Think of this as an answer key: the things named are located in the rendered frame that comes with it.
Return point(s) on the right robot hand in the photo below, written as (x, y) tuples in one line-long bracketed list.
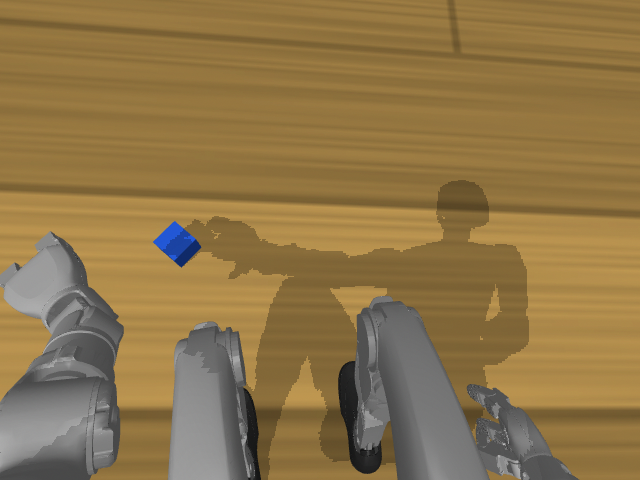
[(514, 440)]

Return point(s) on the left robot foot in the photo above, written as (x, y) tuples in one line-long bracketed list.
[(252, 436)]

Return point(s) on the left robot hand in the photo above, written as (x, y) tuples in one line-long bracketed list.
[(56, 267)]

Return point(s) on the right robot arm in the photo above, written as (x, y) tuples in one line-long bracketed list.
[(545, 467)]

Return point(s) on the left robot arm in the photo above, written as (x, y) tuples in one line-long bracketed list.
[(61, 421)]

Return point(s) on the right robot foot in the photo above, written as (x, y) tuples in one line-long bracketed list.
[(362, 460)]

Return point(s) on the cube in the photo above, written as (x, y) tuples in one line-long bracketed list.
[(178, 244)]

